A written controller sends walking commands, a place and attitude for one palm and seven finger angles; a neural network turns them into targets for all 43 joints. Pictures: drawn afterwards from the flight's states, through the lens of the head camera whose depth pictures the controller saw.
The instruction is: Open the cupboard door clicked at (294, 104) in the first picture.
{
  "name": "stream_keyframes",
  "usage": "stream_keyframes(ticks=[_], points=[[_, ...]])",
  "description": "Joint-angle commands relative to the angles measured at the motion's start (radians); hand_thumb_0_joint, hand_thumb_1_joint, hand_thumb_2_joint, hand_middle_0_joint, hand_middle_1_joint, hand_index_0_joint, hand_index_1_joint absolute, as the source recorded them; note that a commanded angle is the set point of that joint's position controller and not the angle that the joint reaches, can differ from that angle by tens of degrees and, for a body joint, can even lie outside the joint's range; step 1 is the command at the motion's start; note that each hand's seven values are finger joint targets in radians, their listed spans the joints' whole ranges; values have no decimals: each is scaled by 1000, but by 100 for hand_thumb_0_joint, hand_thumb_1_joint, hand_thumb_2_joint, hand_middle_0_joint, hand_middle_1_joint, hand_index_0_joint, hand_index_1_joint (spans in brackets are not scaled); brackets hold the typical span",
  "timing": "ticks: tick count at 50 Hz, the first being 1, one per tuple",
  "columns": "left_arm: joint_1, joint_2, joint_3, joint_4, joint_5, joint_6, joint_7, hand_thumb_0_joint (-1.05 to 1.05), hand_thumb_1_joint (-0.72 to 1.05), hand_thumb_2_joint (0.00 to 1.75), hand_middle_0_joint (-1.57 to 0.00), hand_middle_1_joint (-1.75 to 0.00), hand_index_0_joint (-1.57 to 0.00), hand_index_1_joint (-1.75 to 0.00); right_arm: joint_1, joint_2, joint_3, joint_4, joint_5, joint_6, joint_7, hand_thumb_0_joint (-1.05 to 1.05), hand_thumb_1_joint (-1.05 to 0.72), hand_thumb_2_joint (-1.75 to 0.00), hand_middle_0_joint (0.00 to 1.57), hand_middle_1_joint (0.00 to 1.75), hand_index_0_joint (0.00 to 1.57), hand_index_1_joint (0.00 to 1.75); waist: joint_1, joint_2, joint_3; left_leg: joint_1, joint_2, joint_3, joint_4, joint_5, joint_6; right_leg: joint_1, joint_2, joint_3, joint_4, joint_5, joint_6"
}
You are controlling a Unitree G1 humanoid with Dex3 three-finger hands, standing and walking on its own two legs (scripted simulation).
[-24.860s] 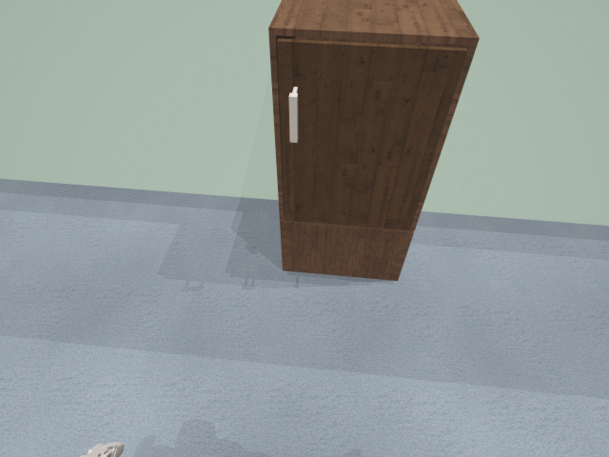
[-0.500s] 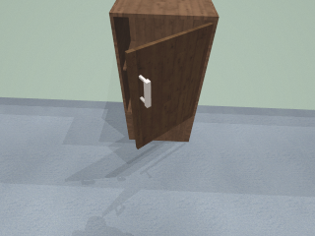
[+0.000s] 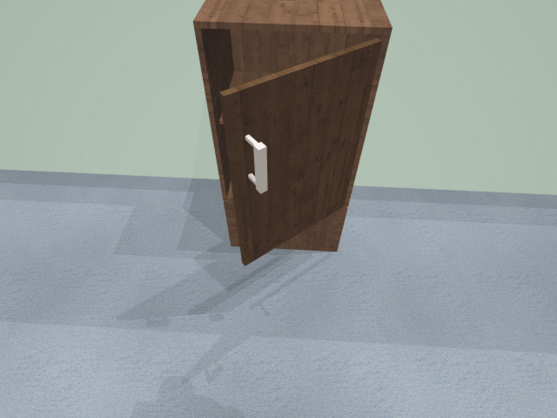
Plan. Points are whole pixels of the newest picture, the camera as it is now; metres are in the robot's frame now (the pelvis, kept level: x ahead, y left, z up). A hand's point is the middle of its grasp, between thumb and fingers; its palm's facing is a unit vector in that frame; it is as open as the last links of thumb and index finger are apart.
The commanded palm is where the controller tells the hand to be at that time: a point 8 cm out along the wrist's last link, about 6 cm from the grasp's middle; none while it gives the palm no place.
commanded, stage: look to check the result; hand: left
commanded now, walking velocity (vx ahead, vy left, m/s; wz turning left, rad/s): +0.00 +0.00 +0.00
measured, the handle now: (255, 164) +0.63 +0.09 -0.02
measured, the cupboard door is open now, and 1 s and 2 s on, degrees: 40 40 40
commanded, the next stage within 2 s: walk to a spot facing it in 0.16 s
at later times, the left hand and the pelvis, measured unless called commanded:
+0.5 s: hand out of the picture +0.00 +0.16 -0.18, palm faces +0.01 -0.99 -0.17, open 7.4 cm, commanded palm none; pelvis +0.00 +0.00 -0.01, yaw -4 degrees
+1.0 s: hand out of the picture +0.10 +0.13 -0.15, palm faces -0.21 -0.94 -0.29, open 7.4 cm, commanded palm none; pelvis +0.01 -0.05 +0.00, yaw -18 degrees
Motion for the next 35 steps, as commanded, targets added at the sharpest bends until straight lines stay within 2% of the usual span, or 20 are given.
stream_keyframes(ticks=[1, 14, 20, 22, 23, 25, 28, 29, 31, 32, 33, 34, 35], points=[[72, 95, 16, -16, 3, -11, 7, 0, 90, 90, -20, -30, -20, -30, 78, -78, -17, -14, -5, -6, -2, 0, -90, -90, 20, 30, 20, 30, 1, -5, 48, -36, 97, -72, -79, 100, 12, -20, -89, 88, -88, 46, -21], [74, 98, 16, -18, 2, -14, 7, 0, 90, 90, -20, -30, -20, -30, 78, -78, -16, -13, -4, -8, -3, 0, -90, -90, 20, 30, 20, 30, 4, -12, 44, -30, 98, -70, -76, 134, 11, 1, -91, 85, -90, 81, -22], [35, 130, 53, -59, 9, 14, -3, 0, 90, 90, -20, -30, -20, -30, 70, -113, -46, -36, -5, 14, -17, 0, -90, -90, 20, 30, 20, 30, -4, -6, 56, -21, 132, -25, -10, 91, 13, -87, -81, 123, -25, 113, -36], [25, 138, 65, -82, 12, 22, -9, 0, 90, 90, -20, -30, -20, -30, 54, -132, -58, -63, -5, 19, -19, 0, -90, -90, 20, 30, 20, 30, -2, -2, 47, -21, 150, -25, 0, 55, 19, -117, -69, 133, 1, 93, -37], [13, 140, 71, -95, 14, 26, -12, 0, 90, 90, -20, -30, -20, -30, 56, -139, -65, -72, -6, 20, -20, 0, -90, -90, 20, 30, 20, 30, -7, 9, 34, -26, 165, -34, -8, 39, 26, -125, -61, 133, 23, 85, -37], [5, 140, 78, -120, 16, 32, -18, 0, 90, 90, -20, -30, -20, -30, 42, -159, -75, -97, -8, 19, -22, 0, -90, -90, 20, 30, 20, 30, -2, 37, 26, -27, 196, -58, -21, 12, 41, -150, -39, 134, 69, 78, -33], [-9, 135, 86, -152, 19, 39, -27, 0, 90, 90, -20, -30, -20, -30, 26, -198, -91, -130, -12, 18, -25, 0, -90, -90, 20, 30, 20, 30, 1, 110, 21, -39, 277, -119, -71, -30, 82, -194, 8, 108, 202, 7, -21], [-15, 129, 88, -164, 20, 41, -31, 0, 90, 90, -20, -30, -20, -30, 19, -209, -96, -141, -13, 15, -24, 0, -90, -90, 20, 30, 20, 30, 4, 148, 13, -45, 318, -139, -92, -13, 106, -199, 17, 85, 271, -78, -15], [-36, 121, 91, -188, 21, 45, -37, 0, 90, 90, -20, -30, -20, -30, 11, -221, -99, -161, -19, 11, -22, 0, -90, -90, 20, 30, 20, 30, 0, 191, 15, -29, 365, -141, -101, 107, 146, -230, 18, 57, 379, -233, -3], [-31, 122, 92, -196, 21, 44, -38, 0, 90, 90, -20, -30, -20, -30, 6, -226, -99, -170, -19, 10, -20, 0, -90, -90, 20, 30, 20, 30, 4, 175, 4, -16, 374, -121, -73, 178, 151, -224, 7, 56, 378, -249, -3], [-23, 122, 93, -197, 20, 41, -40, 0, 90, 90, -20, -30, -20, -30, -11, -225, -99, -179, -22, 10, -20, 0, -90, -90, 20, 30, 20, 30, 17, 151, 4, -36, 368, -87, -35, 236, 141, -186, 1, 53, 332, -228, -4], [11, 123, 95, -193, 19, 37, -42, 0, 90, 90, -20, -30, -20, -30, -36, -229, -100, -194, -20, 10, -19, 0, -90, -90, 20, 30, 20, 30, 41, 121, -6, -53, 340, -36, 39, 273, 111, -123, 0, 50, 236, -136, -5], [65, 144, 101, -180, 21, 29, -40, 0, 90, 90, -20, -30, -20, -30, -61, -227, -102, -209, -14, 14, -18, 0, -90, -90, 20, 30, 20, 30, 69, 25, -24, -92, 271, 31, 169, 207, 53, -39, -19, 101, 72, 69, -16]])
